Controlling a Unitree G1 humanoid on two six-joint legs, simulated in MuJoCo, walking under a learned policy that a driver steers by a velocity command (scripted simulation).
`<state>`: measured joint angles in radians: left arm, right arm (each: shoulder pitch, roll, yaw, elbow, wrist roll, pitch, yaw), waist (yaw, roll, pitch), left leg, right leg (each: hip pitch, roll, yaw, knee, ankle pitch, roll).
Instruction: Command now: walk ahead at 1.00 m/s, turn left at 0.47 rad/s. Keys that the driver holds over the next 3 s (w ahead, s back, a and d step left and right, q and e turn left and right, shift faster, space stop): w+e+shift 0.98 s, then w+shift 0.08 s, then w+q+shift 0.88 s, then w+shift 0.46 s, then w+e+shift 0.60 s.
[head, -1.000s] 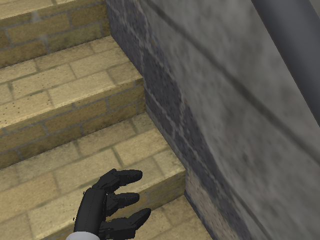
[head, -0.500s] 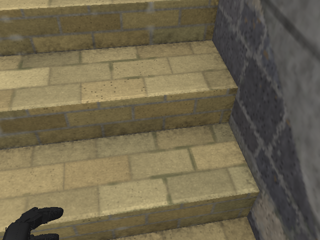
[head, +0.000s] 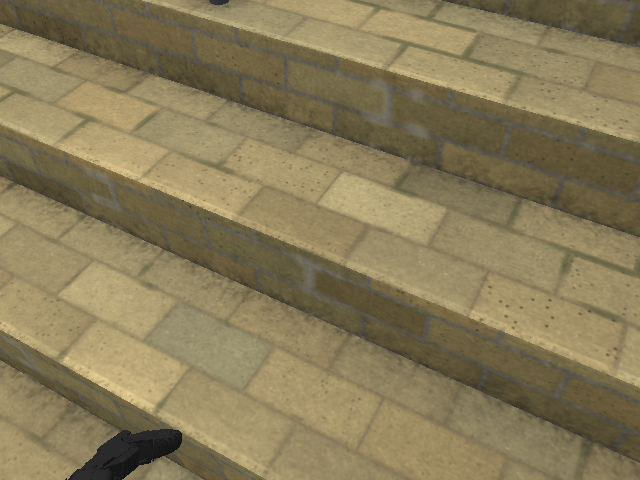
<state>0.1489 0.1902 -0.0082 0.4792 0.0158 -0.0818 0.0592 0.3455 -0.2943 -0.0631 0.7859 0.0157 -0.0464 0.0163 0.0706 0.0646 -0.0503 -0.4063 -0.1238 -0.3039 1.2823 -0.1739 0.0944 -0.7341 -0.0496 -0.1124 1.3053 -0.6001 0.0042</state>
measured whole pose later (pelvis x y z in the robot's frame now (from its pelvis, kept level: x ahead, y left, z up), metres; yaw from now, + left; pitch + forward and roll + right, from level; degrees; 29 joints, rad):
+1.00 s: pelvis +0.59 -0.06 +0.32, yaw -43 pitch +6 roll +6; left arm 0.56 0.14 -0.02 0.94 -0.04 -0.04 -0.02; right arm -0.19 0.04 0.22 0.28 -0.08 -0.16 0.00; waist 0.02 -0.07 -0.06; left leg -1.22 0.03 0.08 1.60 -0.46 0.04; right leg -0.07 0.05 0.31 0.34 -0.26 -0.14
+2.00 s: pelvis +1.06 -0.56 +0.68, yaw -5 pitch +3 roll -5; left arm -0.20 -0.02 -0.16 0.31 0.03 -0.12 0.05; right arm 0.59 -0.16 -0.02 0.86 0.01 0.00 0.02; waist -0.07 0.09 -0.04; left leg -0.10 0.08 -0.29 0.33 -0.26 0.07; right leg -1.28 -0.07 -0.02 1.85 -0.39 0.01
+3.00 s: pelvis +1.57 -0.58 +0.81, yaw -22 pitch -1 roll +0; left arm 0.05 0.24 0.05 0.61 -0.06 -0.03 -0.09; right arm 0.55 -0.17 -0.02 0.88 -0.04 -0.09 -0.04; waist -0.08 -0.01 0.04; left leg 0.31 0.04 0.34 0.24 -0.49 -0.07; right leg -0.83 -0.03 -0.13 0.96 0.03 -0.14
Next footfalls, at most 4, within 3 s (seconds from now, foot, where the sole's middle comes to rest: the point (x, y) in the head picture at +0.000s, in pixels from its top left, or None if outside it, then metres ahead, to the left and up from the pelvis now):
0.36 left None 0.30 0.19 -0.65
0.68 right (394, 451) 0.47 -0.05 -0.47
1.04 left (421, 212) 0.85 -0.09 -0.29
1.46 right None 0.67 -0.44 -0.29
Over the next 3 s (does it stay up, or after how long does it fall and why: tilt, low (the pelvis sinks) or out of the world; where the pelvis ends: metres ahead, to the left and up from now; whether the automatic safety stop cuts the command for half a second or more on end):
stays up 1.57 -0.58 0.81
